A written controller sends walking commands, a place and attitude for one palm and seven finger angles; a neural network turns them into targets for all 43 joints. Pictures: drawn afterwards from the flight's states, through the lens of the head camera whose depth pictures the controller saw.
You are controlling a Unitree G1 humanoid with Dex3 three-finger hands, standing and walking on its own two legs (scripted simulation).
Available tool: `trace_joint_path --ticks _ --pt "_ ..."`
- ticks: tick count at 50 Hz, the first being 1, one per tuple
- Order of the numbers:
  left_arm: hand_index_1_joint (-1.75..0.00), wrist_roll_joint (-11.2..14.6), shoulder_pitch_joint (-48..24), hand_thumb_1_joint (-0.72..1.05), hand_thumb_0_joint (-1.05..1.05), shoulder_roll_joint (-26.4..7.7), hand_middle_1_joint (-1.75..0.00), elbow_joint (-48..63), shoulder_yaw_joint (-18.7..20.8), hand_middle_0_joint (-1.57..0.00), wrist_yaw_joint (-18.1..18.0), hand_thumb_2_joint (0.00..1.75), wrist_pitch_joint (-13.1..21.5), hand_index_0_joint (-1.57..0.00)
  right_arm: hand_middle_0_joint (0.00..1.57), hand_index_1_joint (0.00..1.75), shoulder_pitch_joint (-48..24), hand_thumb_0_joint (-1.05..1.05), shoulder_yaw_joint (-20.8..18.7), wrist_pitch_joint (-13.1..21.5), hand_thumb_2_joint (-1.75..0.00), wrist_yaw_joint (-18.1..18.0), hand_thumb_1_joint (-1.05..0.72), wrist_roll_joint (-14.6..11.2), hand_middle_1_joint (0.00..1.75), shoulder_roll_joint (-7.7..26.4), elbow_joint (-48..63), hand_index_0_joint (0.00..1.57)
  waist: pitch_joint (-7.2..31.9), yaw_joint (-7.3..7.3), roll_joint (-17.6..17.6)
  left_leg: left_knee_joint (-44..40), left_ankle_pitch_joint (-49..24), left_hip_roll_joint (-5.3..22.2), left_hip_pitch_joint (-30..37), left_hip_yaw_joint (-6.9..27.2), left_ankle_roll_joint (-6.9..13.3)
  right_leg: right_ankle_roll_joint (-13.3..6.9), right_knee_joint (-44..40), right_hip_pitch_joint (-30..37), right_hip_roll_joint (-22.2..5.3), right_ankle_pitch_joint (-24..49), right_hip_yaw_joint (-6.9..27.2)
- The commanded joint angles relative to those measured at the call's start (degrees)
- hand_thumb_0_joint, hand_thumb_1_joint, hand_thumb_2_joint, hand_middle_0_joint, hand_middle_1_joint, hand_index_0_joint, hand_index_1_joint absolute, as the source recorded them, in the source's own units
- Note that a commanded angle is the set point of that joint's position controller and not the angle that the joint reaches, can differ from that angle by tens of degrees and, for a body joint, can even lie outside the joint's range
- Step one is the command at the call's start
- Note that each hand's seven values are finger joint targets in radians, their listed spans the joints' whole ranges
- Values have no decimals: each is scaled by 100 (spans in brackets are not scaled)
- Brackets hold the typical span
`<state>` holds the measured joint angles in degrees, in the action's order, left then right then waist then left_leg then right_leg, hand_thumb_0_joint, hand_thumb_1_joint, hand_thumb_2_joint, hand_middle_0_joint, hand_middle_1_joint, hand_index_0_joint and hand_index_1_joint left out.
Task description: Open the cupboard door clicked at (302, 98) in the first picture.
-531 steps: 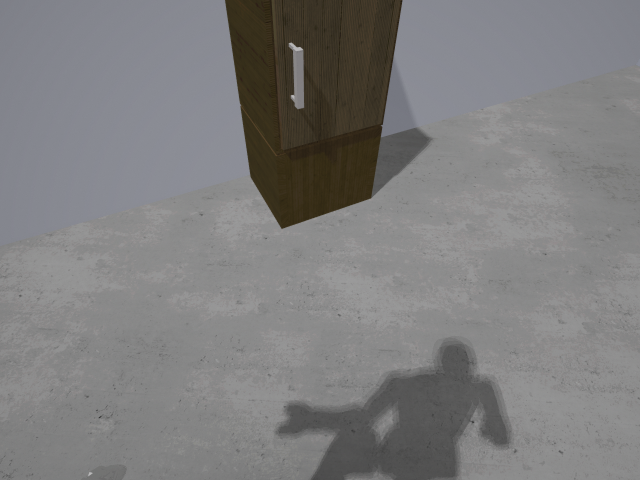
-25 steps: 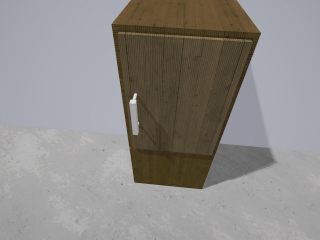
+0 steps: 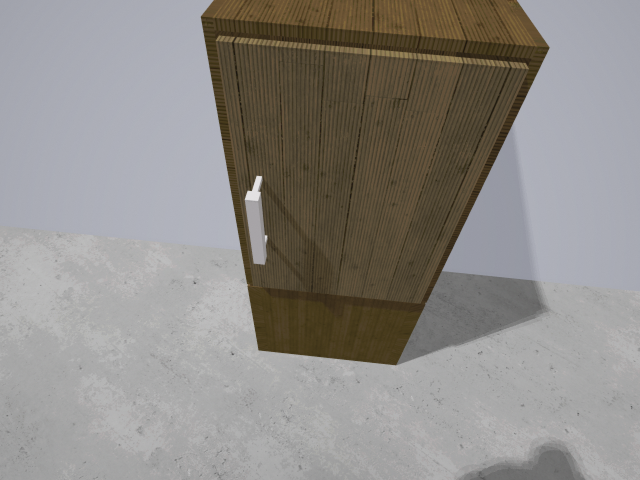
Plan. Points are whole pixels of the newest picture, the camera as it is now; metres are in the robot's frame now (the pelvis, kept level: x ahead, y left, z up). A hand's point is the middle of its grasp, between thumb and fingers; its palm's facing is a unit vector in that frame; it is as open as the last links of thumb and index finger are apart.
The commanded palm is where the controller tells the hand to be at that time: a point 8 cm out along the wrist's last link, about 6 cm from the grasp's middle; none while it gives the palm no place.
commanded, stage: come to a stop and stand still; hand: left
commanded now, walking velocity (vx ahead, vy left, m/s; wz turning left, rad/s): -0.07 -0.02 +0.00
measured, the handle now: (259, 222) +0.56 +0.15 -0.07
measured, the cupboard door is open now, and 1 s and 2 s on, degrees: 0 0 0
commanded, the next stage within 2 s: look again from close up in 0.64 s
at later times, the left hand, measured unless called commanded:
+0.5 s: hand out of the picture +0.03 +0.27 -0.14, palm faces +0.02 -0.94 -0.34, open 7.4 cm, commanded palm none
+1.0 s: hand out of the picture -0.02 +0.21 -0.17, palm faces -0.02 -0.97 -0.24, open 7.4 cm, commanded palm none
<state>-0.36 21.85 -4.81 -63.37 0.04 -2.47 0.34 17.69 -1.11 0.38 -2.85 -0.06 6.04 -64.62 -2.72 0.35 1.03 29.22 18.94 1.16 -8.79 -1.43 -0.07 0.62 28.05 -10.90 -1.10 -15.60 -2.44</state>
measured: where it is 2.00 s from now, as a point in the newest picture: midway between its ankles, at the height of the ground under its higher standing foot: outside the picture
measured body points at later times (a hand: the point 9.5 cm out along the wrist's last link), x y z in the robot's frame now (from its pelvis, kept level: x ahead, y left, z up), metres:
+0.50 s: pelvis -0.06 +0.02 +0.00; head -0.09 +0.02 +0.45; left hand +0.03 +0.32 -0.12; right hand +0.03 -0.26 -0.12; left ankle -0.04 +0.11 -0.74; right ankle -0.01 -0.13 -0.74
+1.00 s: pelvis -0.05 +0.00 +0.01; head -0.05 +0.01 +0.46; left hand -0.02 +0.26 -0.15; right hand -0.03 -0.26 -0.14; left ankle -0.04 +0.11 -0.74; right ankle -0.01 -0.13 -0.74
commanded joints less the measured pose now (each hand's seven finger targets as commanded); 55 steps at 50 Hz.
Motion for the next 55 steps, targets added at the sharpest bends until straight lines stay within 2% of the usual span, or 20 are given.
trace_joint_path --ticks 1,3,4,5,6,7,9,10,12,14,18,23,28,30,33,39,43,45,52,55 --pt "-30 -57 314 90 0 -775 -30 346 212 -20 -138 90 36 -20 20 30 401 0 -187 33 -90 -24 -90 -10 30 592 293 20 359 -55 -51 -88 -3109 514 -70 171 75 -226 102 353 -666 3326 429" --pt "-30 -64 137 90 0 -725 -30 432 201 -20 -115 90 -7 -20 20 30 298 0 -187 29 -90 -4 -90 4 30 596 311 20 230 -55 -50 -254 -2640 543 -175 263 121 -198 -8 189 -591 2498 410" --pt "-30 -127 -76 90 0 -1979 -30 919 198 -20 -61 90 106 -20 20 30 -269 0 -194 54 -90 95 -90 48 30 1546 954 20 -408 -86 281 -357 -2250 254 -464 456 97 -208 -114 -55 -389 2391 379" --pt "-30 -97 -79 90 0 -1451 -30 995 309 -20 -75 90 97 -20 20 30 -259 0 -312 178 -90 83 -90 100 30 1367 1172 20 470 -21 275 54 -1791 343 -408 381 211 -261 191 54 -600 1881 616" --pt "-30 -93 -172 90 0 -1319 -30 1062 241 -20 -63 90 57 -20 20 30 -137 0 -282 173 -90 64 -90 106 30 1113 1178 20 888 -120 -73 106 -1773 318 -268 403 242 -330 235 90 -630 1707 651" --pt "-30 -98 -195 90 0 -1235 -30 1156 236 -20 -43 90 12 -20 20 30 -101 0 -278 141 -90 59 -90 104 30 1019 1230 20 845 -128 -262 25 -1623 362 -299 450 257 -325 227 -86 -551 1217 599" --pt "-30 -117 -291 90 0 -1250 -30 1299 227 -20 -4 90 -40 -20 20 30 -165 0 -281 100 -90 73 -90 136 30 1161 1381 20 415 -99 -572 -204 -1411 525 -614 631 353 -287 248 -366 -332 620 399" --pt "-30 -126 -369 90 0 -1360 -30 1335 249 -20 18 90 -56 -20 20 30 -260 0 -315 88 -90 80 -90 130 30 1274 1447 20 160 -75 -595 -380 -1111 587 -870 733 381 -247 236 -414 -267 422 310" --pt "-30 -126 -484 90 0 -1523 -30 1406 267 -20 60 90 -46 -20 20 30 -407 0 -353 98 -90 107 -90 132 30 1543 1566 20 -70 -27 -551 -641 -558 634 -1177 842 405 -220 184 -359 -216 303 275" --pt "-30 -123 -646 90 0 -1677 -30 1441 281 -20 97 90 -24 -20 20 30 -497 0 -344 121 -90 145 -90 142 30 1667 1632 20 -129 1 -600 -889 -62 615 -1335 928 422 -220 92 -209 -213 238 251" --pt "-30 -109 -945 90 0 -2057 -30 1437 322 -20 150 90 38 -20 20 30 -674 0 -375 135 -90 211 -90 143 30 2008 1674 20 -233 -22 -254 -1145 663 535 -1368 924 374 -214 -174 -219 -321 14 382" --pt "-30 -112 -1132 90 0 -2260 -30 1364 308 -20 182 90 85 -20 20 30 -784 0 -355 141 -90 265 -90 143 30 2220 1598 20 -131 -36 -185 -1337 867 519 -1206 934 338 -185 -434 -202 -407 -157 463" --pt "-30 -106 -1155 90 0 -2350 -30 1237 273 -20 192 90 106 -20 20 30 -760 0 -309 119 -90 295 -90 131 30 2251 1420 20 -62 -72 49 -1279 774 458 -1010 832 288 -172 -735 -313 -513 -509 632" --pt "-30 -104 -1122 90 0 -2332 -30 1166 245 -20 188 90 99 -20 20 30 -737 0 -278 120 -90 300 -90 128 30 2220 1322 20 -22 -69 -126 -1309 759 461 -957 806 272 -167 -766 -308 -519 -482 646" --pt "-30 -88 -1093 90 0 -2325 -30 1040 220 -20 180 90 118 -20 20 30 -697 0 -244 126 -90 300 -90 112 30 2196 1175 20 23 -75 -16 -1245 475 436 -867 740 244 -174 -878 -268 -578 -411 726" --pt "-30 -58 -993 90 0 -2195 -30 768 160 -20 145 90 144 -20 20 30 -560 0 -158 133 -90 284 -90 84 30 2010 823 20 142 -97 6 -1102 -249 430 -557 566 178 -178 -996 -141 -647 -29 735" --pt "-30 -45 -908 90 0 -2032 -30 580 131 -20 119 90 146 -20 20 30 -515 0 -122 126 -90 266 -90 75 30 1883 601 20 118 -83 3 -1109 -417 423 -519 521 146 -170 -1031 -43 -645 113 715" --pt "-30 -47 -874 90 0 -1980 -30 522 127 -20 104 90 142 -20 20 30 -515 0 -115 133 -90 258 -90 68 30 1844 537 20 113 -66 -157 -1137 -508 446 -523 529 139 -164 -989 32 -634 290 678" --pt "-30 -50 -753 90 0 -1699 -30 370 96 -20 70 90 129 -20 20 30 -419 0 -88 120 -90 227 -90 56 30 1582 353 20 88 -50 -12 -1153 -636 449 -489 502 113 -134 -980 132 -620 461 594" --pt "-30 -56 -677 90 0 -1582 -30 344 95 -20 54 90 119 -20 20 30 -361 0 -77 113 -90 217 -90 57 30 1465 299 20 74 -42 -57 -1143 -715 452 -471 484 103 -125 -963 138 -605 546 564"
